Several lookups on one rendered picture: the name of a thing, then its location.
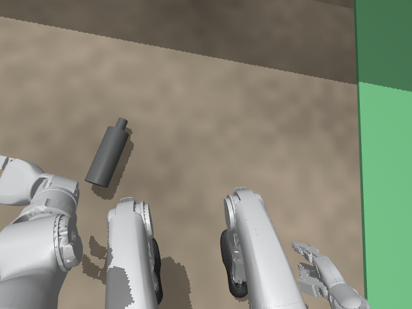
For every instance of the left robot foot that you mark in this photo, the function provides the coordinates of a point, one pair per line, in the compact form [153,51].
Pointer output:
[157,265]

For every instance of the left robot hand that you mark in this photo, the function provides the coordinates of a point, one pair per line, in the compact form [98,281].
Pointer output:
[14,181]

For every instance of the left robot arm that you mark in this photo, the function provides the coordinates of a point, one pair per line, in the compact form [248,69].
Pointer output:
[41,245]

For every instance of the bottle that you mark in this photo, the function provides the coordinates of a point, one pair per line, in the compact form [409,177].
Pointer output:
[108,154]

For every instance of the right robot arm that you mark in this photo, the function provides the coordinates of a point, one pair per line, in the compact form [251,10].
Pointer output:
[344,296]

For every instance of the right robot foot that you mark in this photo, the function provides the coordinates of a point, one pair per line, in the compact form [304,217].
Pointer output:
[237,290]

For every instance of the right robot hand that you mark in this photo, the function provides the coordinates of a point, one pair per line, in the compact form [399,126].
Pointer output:
[318,279]

